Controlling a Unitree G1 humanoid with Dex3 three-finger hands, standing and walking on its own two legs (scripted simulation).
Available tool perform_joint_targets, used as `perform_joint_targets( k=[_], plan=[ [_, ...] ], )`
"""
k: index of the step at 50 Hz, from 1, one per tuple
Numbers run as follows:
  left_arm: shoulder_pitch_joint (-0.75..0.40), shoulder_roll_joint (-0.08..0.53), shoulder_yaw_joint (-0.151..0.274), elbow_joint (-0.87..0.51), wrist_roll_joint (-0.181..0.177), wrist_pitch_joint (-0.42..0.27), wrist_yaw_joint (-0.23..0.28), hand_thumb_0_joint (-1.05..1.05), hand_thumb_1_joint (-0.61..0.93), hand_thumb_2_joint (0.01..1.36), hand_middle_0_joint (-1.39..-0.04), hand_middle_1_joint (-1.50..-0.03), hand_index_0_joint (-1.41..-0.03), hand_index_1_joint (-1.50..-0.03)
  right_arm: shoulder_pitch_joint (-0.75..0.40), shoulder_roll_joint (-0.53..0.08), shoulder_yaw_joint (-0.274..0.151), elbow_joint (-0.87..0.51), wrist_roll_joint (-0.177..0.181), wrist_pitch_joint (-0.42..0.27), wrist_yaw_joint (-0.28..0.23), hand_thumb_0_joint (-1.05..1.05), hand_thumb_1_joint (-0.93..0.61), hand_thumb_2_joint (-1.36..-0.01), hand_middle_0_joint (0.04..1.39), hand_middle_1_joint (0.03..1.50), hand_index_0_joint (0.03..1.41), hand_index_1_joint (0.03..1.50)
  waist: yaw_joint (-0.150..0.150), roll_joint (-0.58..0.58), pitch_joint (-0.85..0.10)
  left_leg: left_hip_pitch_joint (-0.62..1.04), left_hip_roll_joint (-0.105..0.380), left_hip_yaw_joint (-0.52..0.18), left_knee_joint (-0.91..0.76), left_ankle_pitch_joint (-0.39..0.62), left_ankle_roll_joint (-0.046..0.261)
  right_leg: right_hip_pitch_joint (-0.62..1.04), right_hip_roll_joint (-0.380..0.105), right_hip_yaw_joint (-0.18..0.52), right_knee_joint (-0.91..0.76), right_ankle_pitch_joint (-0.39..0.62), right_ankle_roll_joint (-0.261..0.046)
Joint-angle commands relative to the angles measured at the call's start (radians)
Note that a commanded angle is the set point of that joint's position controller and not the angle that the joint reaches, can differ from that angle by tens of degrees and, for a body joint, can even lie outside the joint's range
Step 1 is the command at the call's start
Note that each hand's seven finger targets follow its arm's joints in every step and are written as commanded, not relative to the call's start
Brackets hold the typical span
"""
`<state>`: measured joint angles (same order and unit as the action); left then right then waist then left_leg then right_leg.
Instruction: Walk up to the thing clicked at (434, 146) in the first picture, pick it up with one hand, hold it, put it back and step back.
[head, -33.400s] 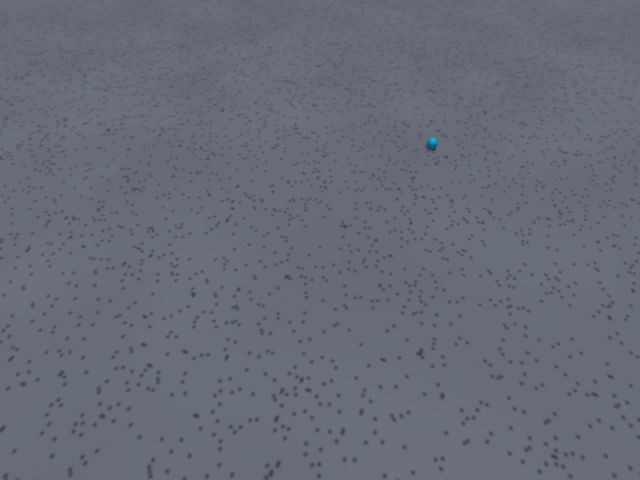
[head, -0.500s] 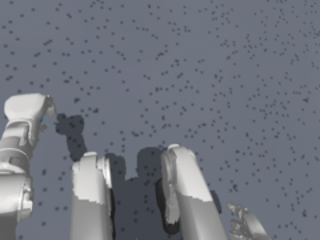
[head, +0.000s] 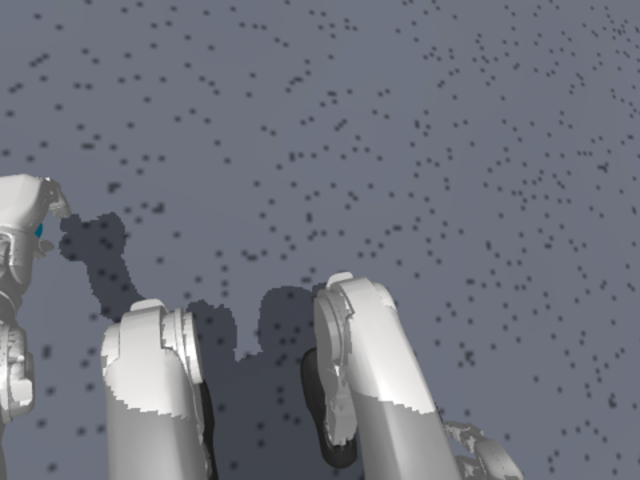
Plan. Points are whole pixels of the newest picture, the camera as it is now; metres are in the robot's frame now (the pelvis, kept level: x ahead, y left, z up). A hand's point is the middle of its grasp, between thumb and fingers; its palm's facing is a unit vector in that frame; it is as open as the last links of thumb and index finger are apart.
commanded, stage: lower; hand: left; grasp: from above
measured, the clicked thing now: (15, 227) +0.44 +0.33 -0.19
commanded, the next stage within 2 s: rest in 0.34 s
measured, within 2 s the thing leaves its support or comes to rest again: rests again in 1.54 s
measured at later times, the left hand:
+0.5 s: hand (48, 244) +0.43 +0.31 -0.23, palm faces -0.45 -0.11 -0.88, open 6.3 cm
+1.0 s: hand (58, 246) +0.43 +0.31 -0.27, palm faces -0.46 -0.14 -0.88, open 5.9 cm
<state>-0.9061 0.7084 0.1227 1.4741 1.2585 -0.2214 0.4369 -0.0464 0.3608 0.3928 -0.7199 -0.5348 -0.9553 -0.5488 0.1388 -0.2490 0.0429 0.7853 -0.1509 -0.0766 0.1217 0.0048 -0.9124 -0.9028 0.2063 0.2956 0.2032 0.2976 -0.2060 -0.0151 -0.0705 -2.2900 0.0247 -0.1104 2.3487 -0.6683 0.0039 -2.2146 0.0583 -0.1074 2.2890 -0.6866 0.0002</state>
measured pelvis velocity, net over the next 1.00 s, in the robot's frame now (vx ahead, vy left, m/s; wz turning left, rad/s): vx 0.00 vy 0.00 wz -0.08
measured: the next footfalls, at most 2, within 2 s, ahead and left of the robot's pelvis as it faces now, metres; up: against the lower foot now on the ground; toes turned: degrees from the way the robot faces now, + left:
none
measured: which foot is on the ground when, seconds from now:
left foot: down 0.00-1.00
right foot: down 0.00-1.00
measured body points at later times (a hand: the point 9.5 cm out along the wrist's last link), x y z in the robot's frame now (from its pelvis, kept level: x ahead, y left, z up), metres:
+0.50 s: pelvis +0.00 +0.00 -0.03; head +0.25 +0.09 +0.34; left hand +0.45 +0.31 -0.18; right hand +0.07 -0.27 -0.13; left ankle +0.08 +0.13 -0.31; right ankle +0.10 -0.11 -0.31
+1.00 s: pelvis +0.00 +0.00 -0.05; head +0.26 +0.09 +0.31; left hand +0.45 +0.31 -0.22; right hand +0.05 -0.27 -0.13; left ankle +0.08 +0.13 -0.31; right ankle +0.10 -0.11 -0.31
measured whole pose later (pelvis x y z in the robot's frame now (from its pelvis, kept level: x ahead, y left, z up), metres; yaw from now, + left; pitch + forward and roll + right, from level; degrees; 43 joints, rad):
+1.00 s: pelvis +0.00 +0.00 -0.05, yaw -5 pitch +29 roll -11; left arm -0.90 0.87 0.21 1.61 1.30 -0.27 0.56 -0.07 0.41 0.33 -0.73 -0.46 -1.05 -0.50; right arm 0.09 -0.29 0.15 0.75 -0.24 -0.14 0.19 0.00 -0.90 -0.90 0.21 0.30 0.20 0.30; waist -0.27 -0.10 0.07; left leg -2.37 0.03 -0.20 2.54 -0.70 0.00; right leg -2.27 0.08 -0.18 2.42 -0.69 0.01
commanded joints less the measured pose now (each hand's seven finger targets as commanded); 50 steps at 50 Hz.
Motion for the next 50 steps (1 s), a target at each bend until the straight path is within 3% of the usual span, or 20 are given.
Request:
perform_joint_targets(
  k=[1,5,7,11,13,17,20,24,27,32,33,34,35,40,43,45,46,48,50],
  plan=[
    [-0.279,0.276,0.016,-0.145,-0.014,0.0,0.04,0.0,0.539,0.452,-0.886,-0.585,-0.934,-0.535,0.18,-0.242,-0.065,-0.019,0.005,-0.004,-0.007,0.0,-0.908,-0.902,0.2,0.3,0.199,0.3,0.015,0.251,-0.667,0.483,-0.017,0.065,-0.221,0.121,0.031,0.328,0.021,-0.036,-0.25,0.179,-0.036],
    [-0.265,0.267,0.018,-0.156,-0.018,0.001,0.042,0.0,0.539,0.463,-0.922,-0.54,-0.958,-0.503,0.174,-0.25,-0.065,-0.022,0.005,0.0,-0.007,0.0,-0.909,-0.901,0.2,0.3,0.199,0.3,0.014,0.282,-0.657,0.52,-0.013,0.051,-0.216,0.14,0.023,0.29,0.019,-0.048,-0.221,0.2,-0.04],
    [-0.273,0.247,-0.013,-0.129,-0.011,-0.001,0.04,0.0,0.534,0.453,-0.933,-0.518,-0.964,-0.486,0.172,-0.249,-0.058,-0.02,0.007,0.003,-0.003,0.0,-0.913,-0.902,0.199,0.3,0.199,0.3,-0.002,0.27,-0.621,0.483,-0.014,0.052,-0.203,0.141,0.025,0.283,0.023,-0.051,-0.214,0.206,-0.039],
    [-0.272,0.261,0.001,-0.118,-0.016,-0.018,0.048,0.0,0.547,0.441,-0.949,-0.495,-0.978,-0.465,0.178,-0.257,-0.046,-0.02,-0.003,0.0,0.001,0.0,-0.913,-0.902,0.199,0.3,0.199,0.3,-0.011,0.248,-0.62,0.473,-0.011,0.046,-0.169,0.171,0.027,0.297,0.026,-0.058,-0.198,0.234,-0.032],
    [-0.28,0.287,0.028,-0.138,-0.017,-0.027,0.068,0.0,0.568,0.402,-0.932,-0.53,-0.979,-0.481,0.169,-0.265,-0.048,-0.023,-0.006,-0.005,0.001,0.0,-0.913,-0.901,0.199,0.3,0.199,0.3,-0.006,0.287,-0.626,0.504,-0.01,0.039,-0.174,0.171,0.02,0.275,0.023,-0.067,-0.18,0.229,-0.036],
    [-0.273,0.303,0.038,-0.123,0.013,-0.038,0.095,0.0,0.595,0.39,-0.952,-0.514,-0.997,-0.467,0.166,-0.269,-0.04,-0.027,-0.018,-0.008,0.005,0.0,-0.911,-0.9,0.199,0.3,0.199,0.3,-0.02,0.307,-0.61,0.498,-0.009,0.035,-0.16,0.15,0.017,0.257,0.027,-0.078,-0.164,0.211,-0.037],
    [-0.276,0.323,0.055,-0.118,0.011,-0.035,0.12,0.0,0.6,0.415,-0.956,-0.523,-0.998,-0.479,0.143,-0.275,-0.037,-0.029,-0.022,-0.011,0.008,0.0,-0.91,-0.9,0.2,0.3,0.199,0.3,-0.01,0.346,-0.617,0.506,-0.008,0.033,-0.159,0.147,0.013,0.236,0.027,-0.08,-0.148,0.206,-0.039],
    [-0.271,0.322,0.055,-0.107,0.023,-0.018,0.136,0.0,0.639,0.469,-0.994,-0.487,-1.026,-0.454,0.156,-0.278,-0.029,-0.024,-0.033,-0.021,0.018,0.0,-0.898,-0.895,0.2,0.3,0.2,0.3,-0.03,0.348,-0.619,0.508,-0.005,0.034,-0.13,0.175,0.017,0.25,0.032,-0.085,-0.14,0.241,-0.033],
    [-0.257,0.32,0.054,-0.063,0.004,-0.01,0.147,0.0,0.609,0.431,-0.954,-0.498,-0.995,-0.455,0.152,-0.273,-0.018,-0.022,-0.032,-0.024,0.025,0.0,-0.9,-0.895,0.2,0.3,0.2,0.3,-0.029,0.31,-0.609,0.464,-0.005,0.032,-0.114,0.177,0.022,0.271,0.035,-0.081,-0.143,0.25,-0.03],
    [-0.26,0.348,0.059,-0.048,0.0,-0.01,0.143,0.0,0.635,0.449,-0.968,-0.512,-1.009,-0.469,0.153,-0.29,-0.003,-0.025,-0.042,-0.037,0.032,0.0,-0.896,-0.894,0.201,0.3,0.2,0.3,-0.046,0.315,-0.588,0.453,-0.001,0.019,-0.096,0.18,0.021,0.268,0.039,-0.1,-0.126,0.249,-0.03],
    [-0.243,0.345,0.054,-0.016,-0.002,-0.01,0.142,0.0,0.637,0.43,-0.97,-0.51,-1.013,-0.464,0.143,-0.287,0.002,-0.028,-0.04,-0.039,0.034,0.0,-0.899,-0.895,0.2,0.3,0.2,0.3,-0.039,0.306,-0.574,0.446,-0.001,0.018,-0.093,0.168,0.021,0.259,0.039,-0.097,-0.123,0.237,-0.032],
    [-0.254,0.354,0.058,-0.032,0.0,-0.016,0.144,0.0,0.655,0.416,-0.968,-0.527,-1.02,-0.473,0.148,-0.286,0.006,-0.027,-0.045,-0.042,0.037,0.0,-0.899,-0.894,0.2,0.3,0.2,0.3,-0.049,0.321,-0.574,0.437,-0.002,0.019,-0.093,0.17,0.022,0.277,0.041,-0.098,-0.123,0.243,-0.03],
    [-0.272,0.408,0.096,-0.067,0.0,-0.026,0.152,0.0,0.652,0.427,-0.967,-0.533,-1.017,-0.48,0.149,-0.306,0.002,-0.043,-0.048,-0.045,0.038,0.0,-0.898,-0.895,0.2,0.3,0.2,0.3,-0.044,0.309,-0.586,0.429,0.0,0.016,-0.084,0.183,0.022,0.288,0.041,-0.104,-0.124,0.256,-0.03],
    [-0.216,0.423,0.123,0.0,0.025,-0.038,0.161,0.0,0.68,0.463,-0.989,-0.548,-1.036,-0.498,0.161,-0.311,0.011,-0.033,-0.063,-0.051,0.048,0.0,-0.897,-0.895,0.2,0.3,0.2,0.3,-0.05,0.314,-0.572,0.439,0.005,0.01,-0.066,0.206,0.018,0.303,0.049,-0.113,-0.107,0.279,-0.029],
    [-0.226,0.397,0.103,0.001,0.017,-0.044,0.166,0.0,0.686,0.453,-0.984,-0.555,-1.034,-0.502,0.142,-0.315,0.02,-0.045,-0.07,-0.06,0.056,0.0,-0.899,-0.896,0.2,0.3,0.2,0.3,-0.06,0.329,-0.555,0.425,0.004,0.006,-0.06,0.189,0.016,0.291,0.049,-0.122,-0.103,0.258,-0.032],
    [-0.224,0.432,0.104,0.025,0.022,-0.045,0.167,0.0,0.71,0.453,-0.988,-0.583,-1.045,-0.523,0.145,-0.321,0.025,-0.038,-0.076,-0.064,0.058,0.0,-0.899,-0.896,0.2,0.3,0.2,0.3,-0.068,0.336,-0.538,0.416,0.007,0.002,-0.053,0.171,0.019,0.289,0.052,-0.123,-0.104,0.249,-0.03],
    [-0.231,0.407,0.085,0.018,0.022,-0.047,0.168,0.0,0.711,0.456,-0.993,-0.572,-1.047,-0.515,0.138,-0.321,0.029,-0.049,-0.078,-0.067,0.059,0.0,-0.896,-0.895,0.2,0.3,0.2,0.3,-0.067,0.325,-0.527,0.402,0.005,0.002,-0.052,0.156,0.019,0.281,0.052,-0.124,-0.108,0.233,-0.03],
    [-0.244,0.453,0.106,0.022,0.031,-0.05,0.175,0.0,0.749,0.457,-1.018,-0.578,-1.074,-0.518,0.147,-0.337,0.03,-0.037,-0.081,-0.068,0.061,0.0,-0.897,-0.896,0.2,0.3,0.2,0.3,-0.078,0.325,-0.516,0.396,0.007,-0.001,-0.043,0.154,0.02,0.277,0.053,-0.128,-0.105,0.233,-0.03],
    [-0.237,0.427,0.091,0.021,0.026,-0.058,0.181,0.0,0.728,0.471,-1.014,-0.568,-1.064,-0.515,0.128,-0.328,0.037,-0.046,-0.081,-0.075,0.063,0.0,-0.898,-0.896,0.2,0.3,0.2,0.3,-0.068,0.334,-0.509,0.406,0.01,-0.006,-0.053,0.146,0.016,0.274,0.055,-0.132,-0.1,0.222,-0.031]
  ],
)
